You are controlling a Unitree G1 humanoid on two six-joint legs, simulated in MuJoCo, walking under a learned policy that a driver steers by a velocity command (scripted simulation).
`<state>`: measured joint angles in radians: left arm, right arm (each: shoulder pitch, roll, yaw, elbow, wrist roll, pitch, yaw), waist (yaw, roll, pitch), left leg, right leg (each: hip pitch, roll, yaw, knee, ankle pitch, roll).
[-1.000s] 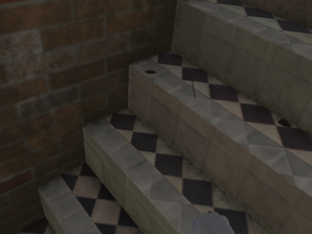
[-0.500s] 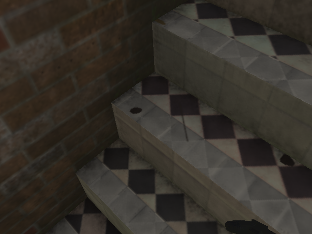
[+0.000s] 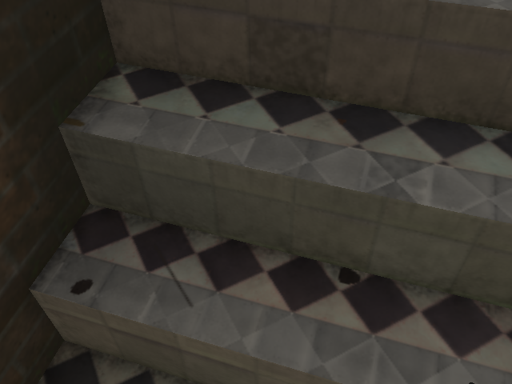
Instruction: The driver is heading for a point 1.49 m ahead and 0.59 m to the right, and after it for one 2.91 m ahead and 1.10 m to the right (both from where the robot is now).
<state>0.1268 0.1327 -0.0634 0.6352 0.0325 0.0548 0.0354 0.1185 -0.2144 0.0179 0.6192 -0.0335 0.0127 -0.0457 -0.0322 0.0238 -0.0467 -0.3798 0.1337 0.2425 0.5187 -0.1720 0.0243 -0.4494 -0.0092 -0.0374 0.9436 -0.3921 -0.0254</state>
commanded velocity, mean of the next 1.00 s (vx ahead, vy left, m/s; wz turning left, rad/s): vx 0.01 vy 0.00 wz -0.53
